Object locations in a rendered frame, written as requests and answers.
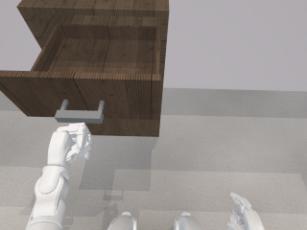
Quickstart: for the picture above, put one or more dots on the robot left forearm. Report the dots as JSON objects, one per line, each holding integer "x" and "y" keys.
{"x": 50, "y": 199}

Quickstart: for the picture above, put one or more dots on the robot shin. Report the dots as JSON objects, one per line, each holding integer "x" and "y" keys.
{"x": 126, "y": 214}
{"x": 186, "y": 214}

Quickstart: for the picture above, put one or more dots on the handle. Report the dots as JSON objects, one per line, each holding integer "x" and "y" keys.
{"x": 80, "y": 116}

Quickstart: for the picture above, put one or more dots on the left robot hand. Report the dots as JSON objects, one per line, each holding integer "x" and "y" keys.
{"x": 68, "y": 143}

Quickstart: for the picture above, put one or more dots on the right robot shin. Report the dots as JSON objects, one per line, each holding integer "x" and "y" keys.
{"x": 186, "y": 214}

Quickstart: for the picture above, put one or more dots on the drawer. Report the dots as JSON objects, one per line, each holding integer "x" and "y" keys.
{"x": 88, "y": 63}

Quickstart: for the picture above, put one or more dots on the left robot shin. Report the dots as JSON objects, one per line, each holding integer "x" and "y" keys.
{"x": 126, "y": 214}

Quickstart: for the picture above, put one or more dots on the cabinet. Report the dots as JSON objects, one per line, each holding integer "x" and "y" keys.
{"x": 41, "y": 16}

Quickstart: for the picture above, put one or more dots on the right robot hand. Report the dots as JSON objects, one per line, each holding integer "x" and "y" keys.
{"x": 249, "y": 220}

